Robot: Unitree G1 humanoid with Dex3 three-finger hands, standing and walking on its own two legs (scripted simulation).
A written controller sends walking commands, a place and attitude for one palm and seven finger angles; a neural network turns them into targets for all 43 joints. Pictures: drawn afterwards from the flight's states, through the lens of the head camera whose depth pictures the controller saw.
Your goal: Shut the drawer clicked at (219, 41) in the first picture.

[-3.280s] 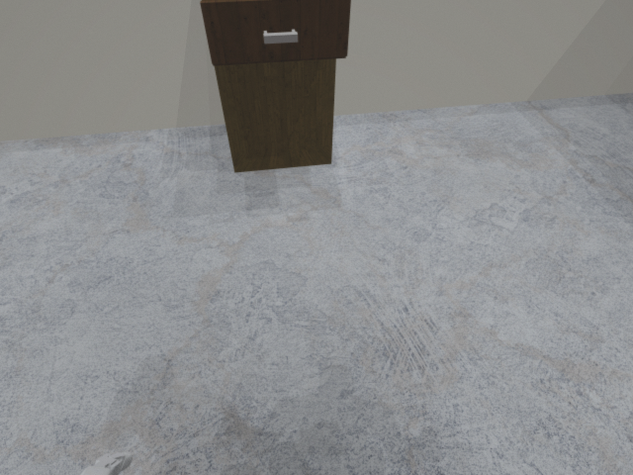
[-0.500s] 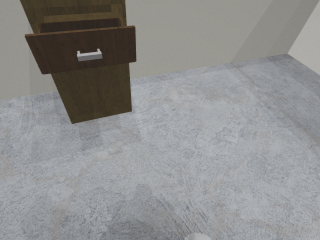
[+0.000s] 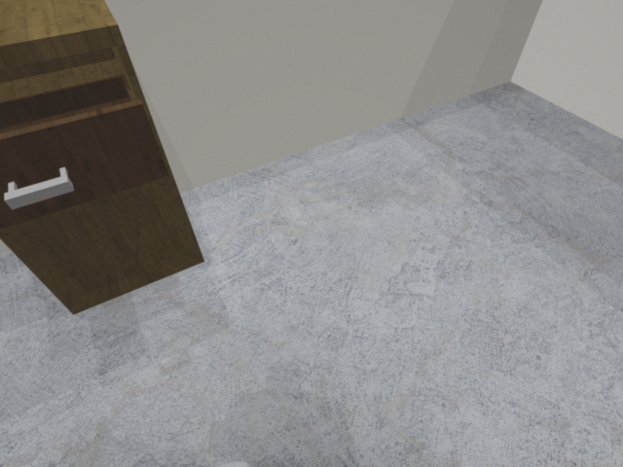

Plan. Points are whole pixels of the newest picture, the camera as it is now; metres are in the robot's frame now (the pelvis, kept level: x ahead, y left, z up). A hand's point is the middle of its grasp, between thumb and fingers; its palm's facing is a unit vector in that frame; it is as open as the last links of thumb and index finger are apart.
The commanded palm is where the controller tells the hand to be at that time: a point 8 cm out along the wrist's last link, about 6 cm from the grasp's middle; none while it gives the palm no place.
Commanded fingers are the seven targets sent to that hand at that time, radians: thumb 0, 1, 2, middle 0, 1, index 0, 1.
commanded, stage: walk to a spot facing it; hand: left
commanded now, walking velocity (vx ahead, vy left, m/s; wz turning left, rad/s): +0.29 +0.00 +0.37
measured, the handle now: (39, 185) +0.59 +0.53 +0.01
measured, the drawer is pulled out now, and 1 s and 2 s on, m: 0.30 0.30 0.30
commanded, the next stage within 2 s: turn to face it in 0.14 s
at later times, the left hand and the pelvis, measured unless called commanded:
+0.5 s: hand out of the picture +0.09 +0.22 -0.19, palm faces +0.28 -0.94 -0.17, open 7.4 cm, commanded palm none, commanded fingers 0.00 0.90 0.90 -0.20 -0.30 -0.20 -0.30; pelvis +0.17 +0.06 -0.01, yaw +12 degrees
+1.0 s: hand (176, 398) +0.25 +0.23 -0.14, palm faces +0.37 -0.89 -0.26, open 7.4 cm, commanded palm none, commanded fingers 0.00 0.90 0.90 -0.20 -0.30 -0.20 -0.30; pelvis +0.22 +0.02 +0.01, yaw +23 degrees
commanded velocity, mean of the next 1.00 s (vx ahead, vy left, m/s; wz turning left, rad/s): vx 0.05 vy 0.00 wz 0.41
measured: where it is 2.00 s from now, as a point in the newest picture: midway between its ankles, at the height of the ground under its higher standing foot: (270, 431)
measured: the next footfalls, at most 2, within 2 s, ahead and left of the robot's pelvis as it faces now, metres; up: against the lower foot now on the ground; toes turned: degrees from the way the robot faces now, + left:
left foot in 0.40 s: +0.26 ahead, +0.16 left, +0.00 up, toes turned +19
right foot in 0.86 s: +0.30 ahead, -0.06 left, +0.00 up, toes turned +16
